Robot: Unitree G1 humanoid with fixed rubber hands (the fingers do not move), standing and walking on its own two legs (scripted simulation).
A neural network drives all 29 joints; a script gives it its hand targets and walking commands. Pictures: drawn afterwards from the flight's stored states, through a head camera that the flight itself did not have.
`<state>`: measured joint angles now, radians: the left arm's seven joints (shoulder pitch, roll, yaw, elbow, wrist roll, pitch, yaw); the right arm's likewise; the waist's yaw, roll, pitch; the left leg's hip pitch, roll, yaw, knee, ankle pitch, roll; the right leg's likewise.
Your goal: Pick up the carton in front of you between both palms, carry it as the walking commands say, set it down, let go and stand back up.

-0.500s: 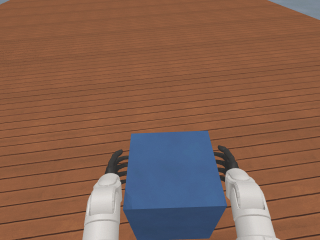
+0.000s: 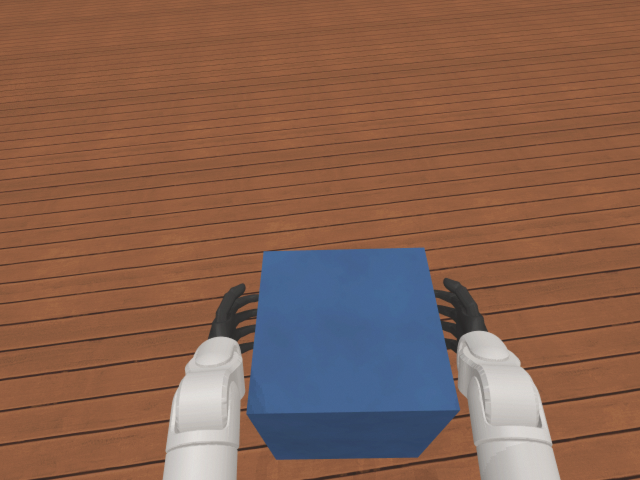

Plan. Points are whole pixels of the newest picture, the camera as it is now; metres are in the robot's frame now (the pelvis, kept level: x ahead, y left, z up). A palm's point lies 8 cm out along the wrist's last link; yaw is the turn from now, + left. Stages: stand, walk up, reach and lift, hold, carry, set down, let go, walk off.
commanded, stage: carry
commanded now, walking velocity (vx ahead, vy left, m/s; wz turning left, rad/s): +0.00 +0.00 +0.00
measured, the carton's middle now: (345, 360) +0.31 +0.00 -0.04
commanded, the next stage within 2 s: none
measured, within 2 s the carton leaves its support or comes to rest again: neither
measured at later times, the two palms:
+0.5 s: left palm (237, 228) +0.50 +0.16 +0.04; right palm (423, 228) +0.49 -0.14 +0.03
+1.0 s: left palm (241, 221) +0.53 +0.16 +0.02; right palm (418, 215) +0.53 -0.14 +0.02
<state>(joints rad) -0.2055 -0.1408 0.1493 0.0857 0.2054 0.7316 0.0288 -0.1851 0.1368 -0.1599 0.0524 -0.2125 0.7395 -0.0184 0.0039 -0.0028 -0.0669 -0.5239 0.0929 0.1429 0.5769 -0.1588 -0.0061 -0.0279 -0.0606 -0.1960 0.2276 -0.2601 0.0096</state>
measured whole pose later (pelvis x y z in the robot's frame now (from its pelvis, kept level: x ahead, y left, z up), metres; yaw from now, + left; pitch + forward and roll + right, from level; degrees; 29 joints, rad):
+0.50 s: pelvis +0.21 +0.02 -0.01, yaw -2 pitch +2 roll +0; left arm -0.20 -0.14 0.16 0.10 0.20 0.71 0.04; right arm -0.20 0.14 -0.16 0.09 -0.20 0.71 -0.02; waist -0.01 0.02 -0.05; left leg -0.20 0.06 0.21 0.47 -0.30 0.01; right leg -0.31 -0.06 -0.17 0.47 -0.19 -0.02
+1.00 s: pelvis +0.24 +0.01 -0.02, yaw -1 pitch +3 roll +0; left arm -0.22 -0.14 0.18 0.15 0.23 0.73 0.02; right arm -0.22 0.14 -0.18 0.14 -0.23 0.73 -0.01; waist 0.00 0.01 -0.09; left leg -0.18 0.08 0.18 0.53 -0.38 -0.02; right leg -0.31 -0.06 -0.19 0.56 -0.29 -0.02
